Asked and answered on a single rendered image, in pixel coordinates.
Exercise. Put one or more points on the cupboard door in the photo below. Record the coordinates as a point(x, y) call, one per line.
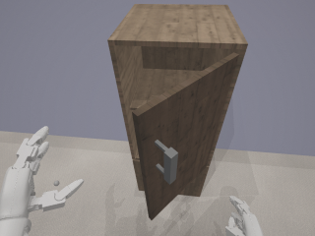
point(185, 118)

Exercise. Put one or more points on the right robot hand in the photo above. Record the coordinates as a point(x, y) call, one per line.
point(248, 224)

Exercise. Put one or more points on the left robot hand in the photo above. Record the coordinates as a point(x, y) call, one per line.
point(18, 183)

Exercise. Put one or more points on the robot left forearm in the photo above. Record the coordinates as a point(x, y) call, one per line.
point(15, 226)

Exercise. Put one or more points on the handle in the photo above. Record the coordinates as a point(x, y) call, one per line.
point(170, 160)

